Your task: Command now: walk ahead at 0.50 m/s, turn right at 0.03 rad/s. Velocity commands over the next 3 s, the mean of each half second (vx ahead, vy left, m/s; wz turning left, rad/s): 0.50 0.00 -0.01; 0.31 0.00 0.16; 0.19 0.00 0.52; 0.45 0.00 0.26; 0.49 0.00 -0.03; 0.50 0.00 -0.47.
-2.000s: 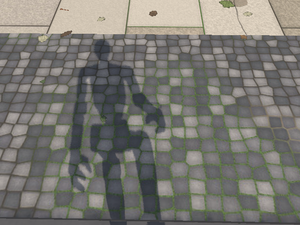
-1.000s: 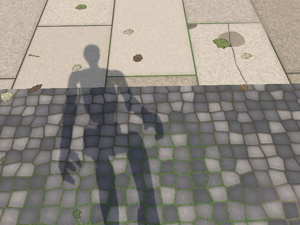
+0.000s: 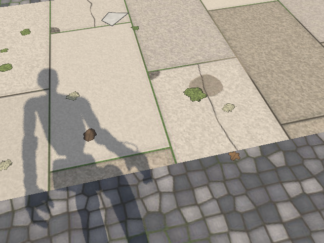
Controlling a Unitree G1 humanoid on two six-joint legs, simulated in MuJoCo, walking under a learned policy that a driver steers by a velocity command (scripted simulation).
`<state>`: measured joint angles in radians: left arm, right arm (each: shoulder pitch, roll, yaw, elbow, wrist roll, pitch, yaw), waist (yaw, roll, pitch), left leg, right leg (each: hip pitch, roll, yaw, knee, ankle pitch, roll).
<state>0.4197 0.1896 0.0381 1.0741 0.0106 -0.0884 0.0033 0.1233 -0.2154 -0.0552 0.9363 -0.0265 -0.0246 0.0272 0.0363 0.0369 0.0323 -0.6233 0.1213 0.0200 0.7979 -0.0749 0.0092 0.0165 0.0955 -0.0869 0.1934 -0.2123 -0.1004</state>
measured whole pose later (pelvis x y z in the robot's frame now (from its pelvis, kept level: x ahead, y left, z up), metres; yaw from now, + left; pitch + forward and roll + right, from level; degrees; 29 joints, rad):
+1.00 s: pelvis +0.47 +0.01 +0.00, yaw +7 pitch +0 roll +1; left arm 0.22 0.19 0.04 0.93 0.02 -0.06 0.03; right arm 0.23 -0.23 -0.08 0.95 -0.03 0.02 -0.01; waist -0.02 0.04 0.08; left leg -0.54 0.03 0.01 1.10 -0.35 0.01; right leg -0.27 -0.01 -0.19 0.39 -0.13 -0.09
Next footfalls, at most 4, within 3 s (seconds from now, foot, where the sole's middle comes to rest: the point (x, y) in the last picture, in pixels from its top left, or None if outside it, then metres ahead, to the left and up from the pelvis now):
0.20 left None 0.28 0.12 -0.78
0.74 right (193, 225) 0.58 -0.06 -0.78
1.28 left None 0.49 0.14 -0.78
1.76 right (163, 170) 0.84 0.08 -0.78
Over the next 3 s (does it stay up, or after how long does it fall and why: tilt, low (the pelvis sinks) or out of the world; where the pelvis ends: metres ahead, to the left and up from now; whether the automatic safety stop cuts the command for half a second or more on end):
stays up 1.26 0.39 -0.01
